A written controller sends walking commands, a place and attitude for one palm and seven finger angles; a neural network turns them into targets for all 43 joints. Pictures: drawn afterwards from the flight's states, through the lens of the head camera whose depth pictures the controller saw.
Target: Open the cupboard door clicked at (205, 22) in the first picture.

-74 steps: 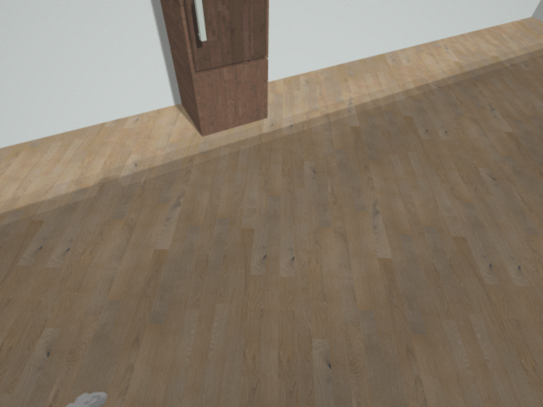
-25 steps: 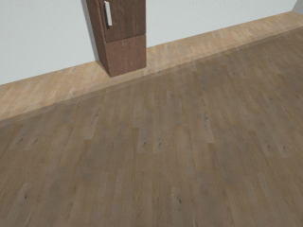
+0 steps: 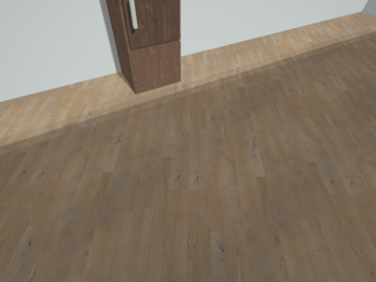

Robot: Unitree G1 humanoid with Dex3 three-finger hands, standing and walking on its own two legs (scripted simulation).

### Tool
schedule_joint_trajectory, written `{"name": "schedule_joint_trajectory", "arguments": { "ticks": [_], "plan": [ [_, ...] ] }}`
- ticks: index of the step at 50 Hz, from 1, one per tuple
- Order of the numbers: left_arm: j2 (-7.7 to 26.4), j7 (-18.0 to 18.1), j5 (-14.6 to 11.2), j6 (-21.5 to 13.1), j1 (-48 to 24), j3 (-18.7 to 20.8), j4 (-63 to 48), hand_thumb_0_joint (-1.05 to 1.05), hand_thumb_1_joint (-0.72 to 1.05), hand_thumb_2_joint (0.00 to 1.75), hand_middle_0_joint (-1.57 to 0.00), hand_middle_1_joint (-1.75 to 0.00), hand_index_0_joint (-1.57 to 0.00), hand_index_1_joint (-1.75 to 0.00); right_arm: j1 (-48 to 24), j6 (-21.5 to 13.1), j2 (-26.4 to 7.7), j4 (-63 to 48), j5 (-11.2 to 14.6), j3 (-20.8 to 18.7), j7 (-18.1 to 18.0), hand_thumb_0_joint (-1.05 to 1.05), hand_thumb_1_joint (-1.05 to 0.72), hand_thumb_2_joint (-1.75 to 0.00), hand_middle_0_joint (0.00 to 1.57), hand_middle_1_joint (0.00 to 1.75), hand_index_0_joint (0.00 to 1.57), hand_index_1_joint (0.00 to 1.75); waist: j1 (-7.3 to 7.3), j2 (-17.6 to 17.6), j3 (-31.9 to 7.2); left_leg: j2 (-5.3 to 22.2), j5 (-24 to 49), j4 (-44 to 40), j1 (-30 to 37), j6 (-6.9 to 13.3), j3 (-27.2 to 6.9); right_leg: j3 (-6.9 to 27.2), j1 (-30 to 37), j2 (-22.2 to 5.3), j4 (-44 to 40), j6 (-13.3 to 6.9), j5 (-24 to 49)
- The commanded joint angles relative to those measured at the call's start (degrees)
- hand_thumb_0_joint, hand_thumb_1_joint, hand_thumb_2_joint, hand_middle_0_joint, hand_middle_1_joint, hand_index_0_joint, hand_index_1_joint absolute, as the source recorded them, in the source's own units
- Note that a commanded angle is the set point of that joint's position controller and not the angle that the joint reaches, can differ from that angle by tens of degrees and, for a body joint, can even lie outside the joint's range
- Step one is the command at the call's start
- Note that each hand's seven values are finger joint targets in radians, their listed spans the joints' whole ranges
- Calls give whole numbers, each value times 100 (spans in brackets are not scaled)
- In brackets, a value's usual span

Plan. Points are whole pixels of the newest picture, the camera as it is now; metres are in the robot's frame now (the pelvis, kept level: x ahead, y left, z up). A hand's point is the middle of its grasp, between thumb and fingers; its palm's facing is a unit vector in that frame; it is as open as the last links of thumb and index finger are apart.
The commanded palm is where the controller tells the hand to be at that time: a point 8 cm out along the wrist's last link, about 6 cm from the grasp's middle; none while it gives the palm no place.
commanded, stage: look at it before walking up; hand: left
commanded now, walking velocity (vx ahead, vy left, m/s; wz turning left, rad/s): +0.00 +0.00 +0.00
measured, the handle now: (132, 13) +1.68 +0.46 -0.10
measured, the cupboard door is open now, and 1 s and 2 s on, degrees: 0 0 0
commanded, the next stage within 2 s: walk to a spot facing it in 0.06 s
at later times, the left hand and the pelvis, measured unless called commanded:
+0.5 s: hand out of the picture +0.04 +0.20 -0.20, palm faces -0.03 -0.98 -0.20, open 7.3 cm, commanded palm none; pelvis +0.06 +0.00 -0.02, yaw -3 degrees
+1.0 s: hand (117, 210) +0.34 +0.23 -0.18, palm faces -0.14 -0.98 -0.16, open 7.3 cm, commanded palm none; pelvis +0.24 +0.06 -0.01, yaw -10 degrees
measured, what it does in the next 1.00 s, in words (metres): walks ahead: left foot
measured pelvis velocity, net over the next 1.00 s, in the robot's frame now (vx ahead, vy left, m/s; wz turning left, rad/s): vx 0.24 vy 0.06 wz -0.18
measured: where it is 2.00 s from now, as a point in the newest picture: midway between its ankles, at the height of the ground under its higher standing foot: (197, 192)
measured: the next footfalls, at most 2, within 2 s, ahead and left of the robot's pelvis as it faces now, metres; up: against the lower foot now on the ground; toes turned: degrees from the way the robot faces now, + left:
left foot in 0.70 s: +0.19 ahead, +0.14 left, +0.00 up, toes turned +3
right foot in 1.18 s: +0.46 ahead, -0.07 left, +0.00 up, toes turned -19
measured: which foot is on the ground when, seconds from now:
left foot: down 0.00-0.50, up 0.52-0.68, down 0.70-1.00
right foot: down 0.00-0.70, up 0.72-1.00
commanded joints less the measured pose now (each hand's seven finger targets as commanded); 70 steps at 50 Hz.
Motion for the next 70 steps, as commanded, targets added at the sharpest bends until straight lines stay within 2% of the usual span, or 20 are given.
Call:
{"name": "schedule_joint_trajectory", "arguments": {
  "ticks": [1, 8, 16, 23, 26, 28, 33, 34, 35, 36, 38, 42, 52, 56, 58, 59, 60, 61, 66, 70],
  "plan": [
    [1176, 72, -33, -134, -248, 234, -371, 0, 90, 90, -20, -30, -20, -30, -266, -128, -1176, -353, 11, -233, -62, 0, -90, -90, 20, 30, 20, 30, 23, 11, -459, 640, 1103, -283, 173, 205, -546, 520, 86, -702, -282, -173, 1222],
    [1182, 78, -33, -139, -254, 229, -370, 0, 90, 90, -20, -30, -20, -30, -293, -130, -1175, -338, 9, -238, -63, 0, -90, -90, 20, 30, 20, 30, 27, 4, -460, 649, 1233, -303, 231, 200, -527, 480, 139, -732, -296, -164, 1364],
    [413, -64, 48, 69, 661, 206, -306, 0, 90, 90, -20, -30, -20, -30, 489, 20, -502, -276, -96, -187, 19, 0, -90, -90, 20, 30, 20, 30, 60, 34, 649, 624, -2244, -147, -684, 294, -517, 761, -932, -352, -84, -318, -2088],
    [75, -27, 40, -181, 1520, 352, -256, 0, 90, 90, -20, -30, -20, -30, 1026, -237, -195, -360, -39, -282, -59, 0, -90, -90, 20, 30, 20, 30, 142, 17, 166, 775, -283, 1247, -709, 466, -296, 899, -376, -408, 984, -578, 55],
    [361, 95, 46, -279, 2627, 487, 128, 0, 90, 90, -20, -30, -20, -30, 261, -308, 230, -713, -21, -231, -47, 0, -90, -90, 20, 30, 20, 30, 560, -1318, 248, 162, -1713, 3352, -2886, 19, 645, 2793, 1371, -1696, -35, -1374, 2228],
    [214, 195, 121, -302, 3019, 488, 260, 0, 90, 90, -20, -30, -20, -30, -451, -357, 343, -997, -20, -239, -24, 0, -90, -90, 20, 30, 20, 30, 802, -778, 570, 440, -2436, 3814, -3832, 29, 177, 2998, 1857, -1967, 30, -1690, 3057],
    [67, 123, 26, -311, 1442, 479, -68, 0, 90, 90, -20, -30, -20, -30, 1447, -341, 565, -448, 16, -315, 22, 0, -90, -90, 20, 30, 20, 30, -562, -368, 14, 28, -331, 1214, 117, 94, 742, 1034, -1060, -867, 593, -746, 1065],
    [-189, 74, -19, -306, 1389, 456, -111, 0, 90, 90, -20, -30, -20, -30, 2461, -374, 202, -69, -10, -418, -58, 0, -90, -90, 20, 30, 20, 30, -894, 567, -330, 365, -495, 794, 1501, 178, 171, 594, -1891, -378, 1978, -515, 1001],
    [-595, 24, -78, -288, 1431, 421, -271, 0, 90, 90, -20, -30, -20, -30, 3336, -417, -449, 152, -120, -582, -93, 0, -90, -90, 20, 30, 20, 30, -1046, 2313, -623, 2254, -1079, -428, 1830, 732, -2372, -294, -2785, 281, 4189, -136, -1295],
    [-458, 71, -24, -315, 1087, 427, -451, 0, 90, 90, -20, -30, -20, -30, 3239, -338, -349, 81, -94, -514, -85, 0, -90, -90, 20, 30, 20, 30, -921, 1593, -171, 2732, -1480, -999, 1122, 1100, -3243, 70, -3014, 111, 5010, -271, -1852],
    [-780, 17, 67, -249, 779, 403, -381, 0, 90, 90, -20, -30, -20, -30, 2314, -372, 183, -167, -105, -384, -140, 0, -90, -90, 20, 30, 20, 30, -506, 274, 1018, 2548, -1042, -1062, 95, 1077, -2432, 91, -3475, -449, 5482, -264, -1064],
    [-1023, -90, 102, -69, 1354, 424, -184, 0, 90, 90, -20, -30, -20, -30, 2006, -543, 658, -162, -74, -265, -187, 0, -90, -90, 20, 30, 20, 30, 22, 630, 646, 1626, 1062, -902, -63, 605, -218, -124, -2920, -552, 5002, -68, -188],
    [-992, -176, 48, -52, -522, 318, -935, 0, 90, 90, -20, -30, -20, -30, 2707, -495, 660, 248, -72, -216, -235, 0, -90, -90, 20, 30, 20, 30, -190, 539, 852, 1339, 3687, -1006, 834, 542, 714, -1045, -2529, -211, 1958, -212, 590],
    [-738, -92, 77, -116, 260, 384, -752, 0, 90, 90, -20, -30, -20, -30, 2600, -422, 392, 329, -71, -293, -234, 0, -90, -90, 20, 30, 20, 30, 234, 656, 230, 1512, 5925, 398, 1219, 551, 862, -1224, -1235, 234, 1600, -585, -18],
    [-356, -48, 125, -222, 1643, 517, -341, 0, 90, 90, -20, -30, -20, -30, 2265, -405, 330, 219, -21, -309, -191, 0, -90, -90, 20, 30, 20, 30, 891, 690, -395, 1294, 4846, 2523, 173, 359, 1024, -912, 833, 18, 927, -803, 379],
    [194, 19, 120, -279, 2199, 639, -205, 0, 90, 90, -20, -30, -20, -30, 2472, -427, 711, 99, 65, -260, -126, 0, -90, -90, 20, 30, 20, 30, 967, -401, -975, 641, 1260, 4499, -1462, 184, 1064, 1162, 2194, -1533, 549, -1400, 511],
    [468, 33, -12, -277, 2403, 672, -148, 0, 90, 90, -20, -30, -20, -30, 2314, -456, 822, -92, 81, -268, -132, 0, -90, -90, 20, 30, 20, 30, 816, -740, -1182, 29, -1880, 6089, -2500, 141, 619, 3080, 2373, -2583, -227, -2005, 1109],
    [388, 68, -52, -281, 1897, 672, -315, 0, 90, 90, -20, -30, -20, -30, 1947, -422, 641, -216, 37, -325, -91, 0, -90, -90, 20, 30, 20, 30, 772, -522, -913, 376, -1420, 6303, -2600, 247, -74, 2932, 1586, -2520, -604, -1906, 196],
    [-432, 122, 48, -440, 878, 419, -353, 0, 90, 90, -20, -30, -20, -30, 1986, -146, 1071, -177, -106, -309, -22, 0, -90, -90, 20, 30, 20, 30, -207, 162, 93, 950, -656, 4790, -2090, 14, 39, 757, -926, -1586, -955, -1166, 494],
    [-425, 41, 33, -452, 994, 420, -308, 0, 90, 90, -20, -30, -20, -30, 1470, -94, 1095, -466, -97, -316, 82, 0, -90, -90, 20, 30, 20, 30, -168, -487, 300, 914, 2, 3281, -2014, -154, 381, 214, -1180, -1160, -1096, -1032, 296]
  ]
}}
